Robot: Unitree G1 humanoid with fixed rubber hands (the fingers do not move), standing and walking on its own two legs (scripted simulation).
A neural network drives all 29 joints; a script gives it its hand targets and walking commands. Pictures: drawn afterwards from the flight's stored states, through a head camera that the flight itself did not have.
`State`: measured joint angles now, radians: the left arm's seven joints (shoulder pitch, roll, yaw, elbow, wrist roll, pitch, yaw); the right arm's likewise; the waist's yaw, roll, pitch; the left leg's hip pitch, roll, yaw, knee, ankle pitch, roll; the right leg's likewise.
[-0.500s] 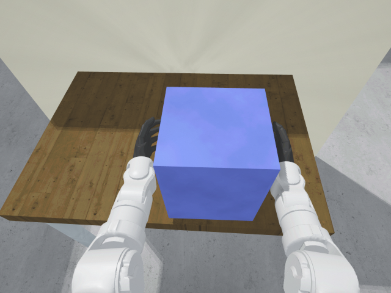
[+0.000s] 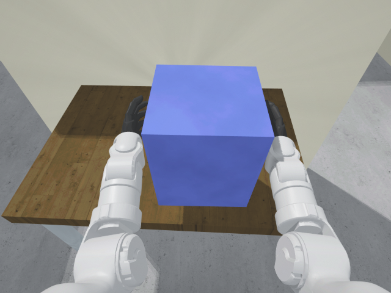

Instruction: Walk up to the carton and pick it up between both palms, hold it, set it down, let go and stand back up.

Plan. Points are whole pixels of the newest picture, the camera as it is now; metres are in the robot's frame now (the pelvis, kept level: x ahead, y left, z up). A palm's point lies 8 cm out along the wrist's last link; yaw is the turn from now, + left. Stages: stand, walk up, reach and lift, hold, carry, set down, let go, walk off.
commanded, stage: reach and lift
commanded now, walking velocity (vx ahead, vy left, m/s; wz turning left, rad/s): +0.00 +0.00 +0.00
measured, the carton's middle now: (204, 140) +0.42 -0.05 +0.08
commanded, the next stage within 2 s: hold in 1.98 s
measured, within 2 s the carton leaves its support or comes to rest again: neither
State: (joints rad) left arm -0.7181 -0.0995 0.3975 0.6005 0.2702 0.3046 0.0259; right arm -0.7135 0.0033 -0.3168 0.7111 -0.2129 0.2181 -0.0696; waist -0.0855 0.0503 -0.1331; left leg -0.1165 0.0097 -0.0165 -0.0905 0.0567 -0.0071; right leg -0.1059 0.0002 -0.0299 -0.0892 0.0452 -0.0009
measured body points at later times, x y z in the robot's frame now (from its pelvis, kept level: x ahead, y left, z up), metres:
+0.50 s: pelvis -0.02 +0.01 +0.00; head -0.03 +0.00 +0.45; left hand +0.38 +0.12 +0.17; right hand +0.36 -0.18 +0.14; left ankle -0.01 +0.13 -0.76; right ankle -0.02 -0.12 -0.76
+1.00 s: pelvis -0.02 +0.01 +0.00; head -0.03 +0.00 +0.45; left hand +0.35 +0.14 +0.19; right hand +0.34 -0.16 +0.15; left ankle -0.01 +0.13 -0.76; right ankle -0.02 -0.12 -0.76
